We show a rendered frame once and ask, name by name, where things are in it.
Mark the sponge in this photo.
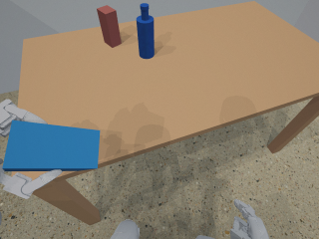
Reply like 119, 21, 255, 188
2, 119, 101, 171

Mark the table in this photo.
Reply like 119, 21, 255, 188
10, 1, 319, 225

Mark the robot left thigh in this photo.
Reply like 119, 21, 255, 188
110, 220, 140, 239

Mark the right robot hand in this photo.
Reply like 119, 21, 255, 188
230, 199, 270, 239

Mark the left robot hand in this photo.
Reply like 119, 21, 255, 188
0, 99, 63, 199

